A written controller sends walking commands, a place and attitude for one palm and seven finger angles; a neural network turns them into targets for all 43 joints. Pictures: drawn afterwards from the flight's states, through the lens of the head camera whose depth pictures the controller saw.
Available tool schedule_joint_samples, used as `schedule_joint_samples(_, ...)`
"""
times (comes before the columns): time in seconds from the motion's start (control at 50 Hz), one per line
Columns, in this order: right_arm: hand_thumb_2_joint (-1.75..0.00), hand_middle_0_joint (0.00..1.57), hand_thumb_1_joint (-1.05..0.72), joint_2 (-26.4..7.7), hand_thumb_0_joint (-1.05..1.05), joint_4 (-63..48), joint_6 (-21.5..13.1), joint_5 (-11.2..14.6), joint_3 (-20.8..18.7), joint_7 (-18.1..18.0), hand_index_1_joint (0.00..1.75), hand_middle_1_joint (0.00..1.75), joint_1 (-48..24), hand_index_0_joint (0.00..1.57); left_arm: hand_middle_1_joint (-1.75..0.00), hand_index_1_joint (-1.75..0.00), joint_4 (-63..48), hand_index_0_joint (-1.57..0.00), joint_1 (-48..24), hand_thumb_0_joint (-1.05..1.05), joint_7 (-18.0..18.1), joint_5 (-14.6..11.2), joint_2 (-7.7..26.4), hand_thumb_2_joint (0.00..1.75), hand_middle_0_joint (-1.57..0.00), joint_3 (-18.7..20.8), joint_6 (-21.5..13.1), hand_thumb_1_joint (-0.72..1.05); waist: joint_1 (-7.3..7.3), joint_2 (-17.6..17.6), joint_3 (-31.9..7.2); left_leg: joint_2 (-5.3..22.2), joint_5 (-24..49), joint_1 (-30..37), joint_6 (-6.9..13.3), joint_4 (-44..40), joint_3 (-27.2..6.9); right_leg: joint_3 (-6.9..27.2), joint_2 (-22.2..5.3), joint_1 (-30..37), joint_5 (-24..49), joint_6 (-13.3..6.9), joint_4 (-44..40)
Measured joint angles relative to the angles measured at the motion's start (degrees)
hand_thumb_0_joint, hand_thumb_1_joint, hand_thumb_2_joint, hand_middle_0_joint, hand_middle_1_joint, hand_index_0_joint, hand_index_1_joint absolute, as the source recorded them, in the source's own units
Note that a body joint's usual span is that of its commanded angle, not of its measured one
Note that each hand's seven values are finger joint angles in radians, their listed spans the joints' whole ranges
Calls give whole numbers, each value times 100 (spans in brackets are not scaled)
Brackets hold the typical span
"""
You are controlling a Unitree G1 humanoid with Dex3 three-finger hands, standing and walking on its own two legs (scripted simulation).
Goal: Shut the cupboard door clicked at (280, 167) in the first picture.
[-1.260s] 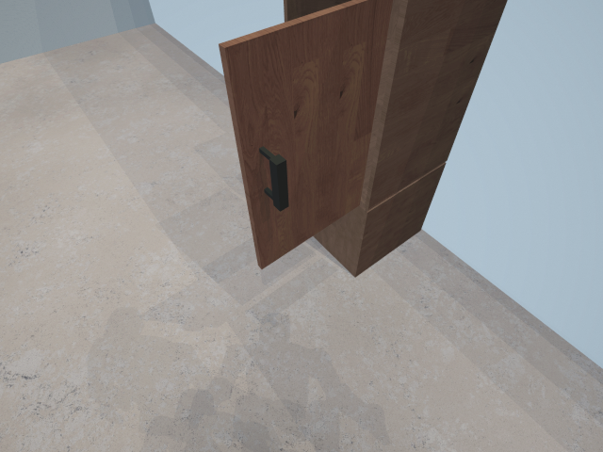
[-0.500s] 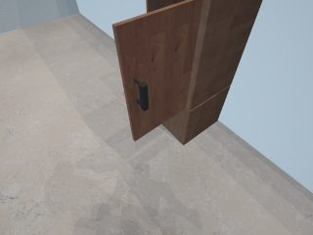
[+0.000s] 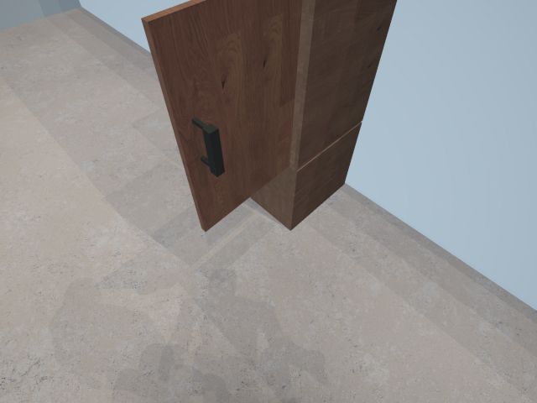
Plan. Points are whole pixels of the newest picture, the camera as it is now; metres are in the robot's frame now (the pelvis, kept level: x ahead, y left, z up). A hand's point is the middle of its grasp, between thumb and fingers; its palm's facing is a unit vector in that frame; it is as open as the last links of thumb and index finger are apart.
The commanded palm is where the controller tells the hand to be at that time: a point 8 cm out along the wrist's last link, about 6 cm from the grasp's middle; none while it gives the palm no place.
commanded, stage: walk to a spot facing it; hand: left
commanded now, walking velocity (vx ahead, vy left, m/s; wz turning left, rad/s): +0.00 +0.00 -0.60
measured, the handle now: (207, 146) +0.60 +0.18 -0.02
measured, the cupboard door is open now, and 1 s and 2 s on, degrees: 92 92 92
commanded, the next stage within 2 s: none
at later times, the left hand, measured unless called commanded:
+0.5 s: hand out of the picture +0.07 +0.19 -0.17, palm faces -0.20 -0.95 -0.25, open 7.4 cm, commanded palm none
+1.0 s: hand out of the picture +0.14 +0.11 -0.17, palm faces -0.54 -0.80 -0.24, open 7.4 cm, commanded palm none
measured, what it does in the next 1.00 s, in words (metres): steps on the spot, turning right: left foot, then right foot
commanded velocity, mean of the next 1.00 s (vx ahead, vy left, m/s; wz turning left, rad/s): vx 0.04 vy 0.00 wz -0.60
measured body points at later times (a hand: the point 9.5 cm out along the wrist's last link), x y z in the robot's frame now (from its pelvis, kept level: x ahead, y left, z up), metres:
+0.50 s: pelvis -0.02 +0.00 +0.00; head +0.03 -0.01 +0.45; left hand +0.08 +0.24 -0.15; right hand +0.05 -0.28 -0.13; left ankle +0.01 +0.14 -0.73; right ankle -0.02 -0.11 -0.73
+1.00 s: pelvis -0.04 -0.02 +0.00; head +0.01 -0.04 +0.44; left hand +0.17 +0.16 -0.15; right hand -0.12 -0.30 -0.13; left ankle +0.04 +0.09 -0.71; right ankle -0.08 -0.14 -0.73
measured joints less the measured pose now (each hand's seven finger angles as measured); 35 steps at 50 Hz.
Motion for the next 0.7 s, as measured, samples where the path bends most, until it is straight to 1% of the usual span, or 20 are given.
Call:
schedule_joint_samples(0.04,-90,20,-91,31,1,-68,-29,-31,-19,0,30,30,54,21,-30,-30,-114,-20,-42,1,-43,9,-47,89,-20,49,74,91,24,-5,106,27,-38,-33,13,102,132,-170,-116,-363,-617,86,898)
schedule_joint_samples(0.08,-90,20,-91,24,1,-98,-34,-58,-36,2,30,30,110,21,-30,-30,-232,-20,-85,1,-83,18,-113,89,-20,88,102,91,34,84,199,117,-74,-64,-23,217,195,-351,-249,-512,-907,125,1280)
schedule_joint_samples(0.1,-90,20,-91,8,1,-102,-20,-63,-45,8,30,30,137,21,-30,-30,-299,-20,-84,1,-103,21,-145,89,-20,103,88,91,46,151,224,190,-117,-103,-60,322,210,-439,-312,-478,-819,141,1168)
schedule_joint_samples(0.12,-90,20,-91,-7,1,-111,8,-54,-54,15,30,30,171,21,-30,-30,-379,-20,-53,1,-123,27,-158,90,-20,115,49,91,57,203,215,269,-199,-194,-108,508,215,-486,-366,-373,-462,144,808)
schedule_joint_samples(0.14,-90,20,-91,21,1,-131,51,-27,-66,27,30,30,202,21,-30,-30,-476,-20,24,1,-127,50,-107,89,-20,130,-22,91,75,104,150,242,-448,-387,-139,875,217,-346,-454,-296,-103,73,396)
schedule_joint_samples(0.18,-90,20,-91,-31,1,-142,162,21,-122,47,30,30,97,21,-30,-30,-493,-20,19,1,-62,55,-151,89,-20,149,-101,91,76,203,241,184,-1187,-826,-168,2007,-288,-331,-316,-405,-217,-16,550)
schedule_joint_samples(0.2,-90,20,-91,-59,1,-152,194,34,-149,44,30,30,28,21,-30,-30,-499,-20,30,1,-32,58,-183,89,-20,149,-109,91,69,243,284,108,-1314,-1022,-178,2524,-515,-313,-256,-405,-231,-43,527)
schedule_joint_samples(0.24,-90,20,-91,-78,1,-209,204,48,-174,29,30,30,-125,21,-30,-30,-505,-20,96,0,32,57,-219,89,-20,152,-116,91,77,221,322,-33,-1287,-1300,-211,3158,-754,-183,-178,-382,-98,-63,315)
schedule_joint_samples(0.26,-90,20,-91,-71,1,-258,189,57,-177,25,30,30,-197,21,-30,-30,-499,-20,136,0,56,58,-225,89,-20,154,-116,91,85,176,326,-85,-1245,-1361,-229,3237,-801,-90,-155,-361,13,-55,178)
schedule_joint_samples(0.34,-90,20,-91,-13,1,-486,128,94,-167,23,30,30,-437,20,-30,-30,-473,-20,283,1,63,59,-212,89,-20,156,-88,90,126,0,235,-222,-1053,-1322,-261,2772,-907,287,-77,-307,379,-48,-290)
schedule_joint_samples(0.42,-90,20,-91,54,1,-674,57,132,-142,20,30,30,-612,20,-30,-30,-493,-21,315,1,37,77,-152,89,-21,189,-45,90,189,-124,144,-321,-987,-1033,-220,1902,-996,603,23,-333,574,13,-486)
schedule_joint_samples(0.48,-90,20,-91,87,1,-784,-31,154,-100,6,30,30,-641,20,-30,-30,-526,-21,291,1,24,59,-75,89,-21,220,-3,90,193,-185,49,-365,-559,-586,-156,758,-1026,789,135,-457,587,98,-385)
schedule_joint_samples(0.5,-90,20,-91,51,1,-851,-84,140,-73,1,30,30,-579,20,-30,-30,-564,-21,309,1,14,35,-67,89,-21,222,22,90,162,-97,-45,-265,-411,-382,-54,221,-1097,780,253,-568,536,131,-251)
schedule_joint_samples(0.52,-90,20,-91,26,1,-889,-140,101,-72,-17,30,30,-528,20,-30,-30,-583,-21,247,1,-11,14,-43,89,-21,224,49,90,111,-34,-65,-183,-14,-382,-73,64,-1136,653,294,-754,90,190,121)
schedule_joint_samples(0.54,-90,20,-91,43,1,-895,-155,60,-56,-38,30,30,-490,20,-30,-30,-609,-21,143,1,-49,15,17,89,-20,241,76,90,118,-83,-13,-179,49,-423,-97,184,-1102,473,224,-964,-399,283,686)
schedule_joint_samples(0.56,-90,20,-91,60,1,-889,-159,15,-31,-39,30,30,-432,20,-30,-30,-646,-20,45,1,-80,34,78,89,-20,262,91,90,138,-122,34,-155,4,-425,-111,260,-1064,300,154,-1170,-715,358,1293)
schedule_joint_samples(0.6,-90,20,-91,77,1,-861,-142,-45,18,-22,30,30,-282,20,-30,-30,-731,-20,-122,1,-134,51,170,89,-20,307,92,91,174,-131,84,-60,-56,-361,-143,223,-1014,-3,-2,-1484,-907,470,2261)
schedule_joint_samples(0.62,-90,20,-91,73,1,-843,-121,-66,31,-14,30,30,-214,21,-30,-30,-783,-20,-185,1,-159,47,196,90,-20,321,89,91,189,-104,103,3,-52,-322,-166,174,-987,-136,-97,-1550,-917,508,2480)
schedule_joint_samples(0.66,-90,20,-91,39,1,-809,-82,-95,34,0,30,30,-108,21,-30,-30,-882,-20,-264,1,-201,42,216,90,-20,319,73,91,202,5,138,158,-47,-261,-213,133,-912,-375,-271,-1481,-912,547,2341)
schedule_joint_samples(0.7,-90,20,-91,-8,1,-800,-57,-100,17,23,30,30,-28,21,-30,-30,-943,-20,-290,1,-234,32,230,90,-20,299,47,91,175,123,161,324,-113,-242,-277,216,-798,-558,-375,-1237,-843,530,1799)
